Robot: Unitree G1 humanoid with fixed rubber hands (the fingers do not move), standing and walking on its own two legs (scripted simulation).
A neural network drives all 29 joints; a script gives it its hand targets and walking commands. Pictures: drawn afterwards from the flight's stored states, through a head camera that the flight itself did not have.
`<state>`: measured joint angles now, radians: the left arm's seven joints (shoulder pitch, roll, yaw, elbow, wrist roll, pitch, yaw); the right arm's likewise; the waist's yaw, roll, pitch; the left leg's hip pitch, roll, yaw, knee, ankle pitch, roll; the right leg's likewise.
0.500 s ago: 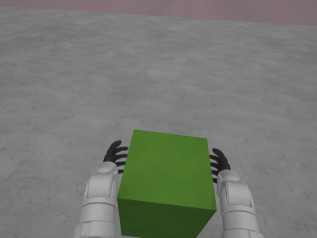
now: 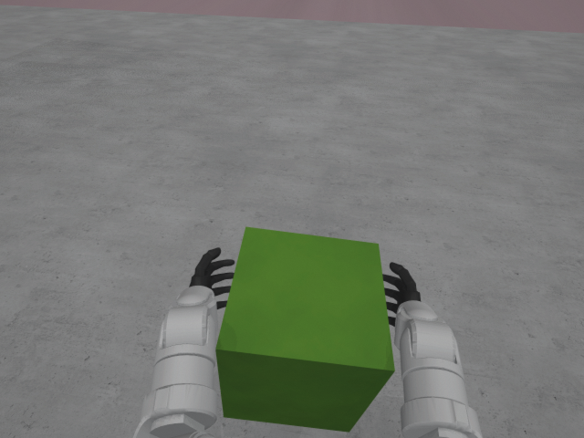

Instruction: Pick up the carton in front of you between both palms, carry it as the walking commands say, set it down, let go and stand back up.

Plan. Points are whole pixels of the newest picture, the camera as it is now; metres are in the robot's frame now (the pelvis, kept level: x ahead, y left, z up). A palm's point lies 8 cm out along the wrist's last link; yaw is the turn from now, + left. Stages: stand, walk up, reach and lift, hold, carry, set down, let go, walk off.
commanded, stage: set down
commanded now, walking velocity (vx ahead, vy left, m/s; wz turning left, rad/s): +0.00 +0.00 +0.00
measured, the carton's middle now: (299, 332) +0.31 +0.01 -0.03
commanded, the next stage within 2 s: none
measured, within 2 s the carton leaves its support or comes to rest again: neither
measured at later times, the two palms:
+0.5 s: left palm (223, 333) +0.37 +0.15 -0.14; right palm (377, 354) +0.34 -0.15 -0.15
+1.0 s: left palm (231, 349) +0.41 +0.16 -0.28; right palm (361, 370) +0.37 -0.14 -0.29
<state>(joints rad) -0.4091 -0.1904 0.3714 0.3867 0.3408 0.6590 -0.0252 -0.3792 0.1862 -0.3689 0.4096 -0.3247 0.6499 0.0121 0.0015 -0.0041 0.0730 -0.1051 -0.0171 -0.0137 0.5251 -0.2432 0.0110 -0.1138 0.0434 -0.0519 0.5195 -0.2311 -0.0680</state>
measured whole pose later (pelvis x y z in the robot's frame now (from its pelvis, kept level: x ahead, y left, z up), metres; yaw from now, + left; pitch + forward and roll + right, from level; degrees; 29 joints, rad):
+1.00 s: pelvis -0.04 +0.02 -0.21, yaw -2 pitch +39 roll +0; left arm -0.85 0.01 0.36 0.74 0.17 0.16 0.02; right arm -0.76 0.08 -0.43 0.67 -0.15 0.16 -0.11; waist -0.01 -0.01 -0.15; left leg -1.74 -0.03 0.03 1.57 -0.51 0.04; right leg -1.76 0.03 -0.04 1.55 -0.47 -0.04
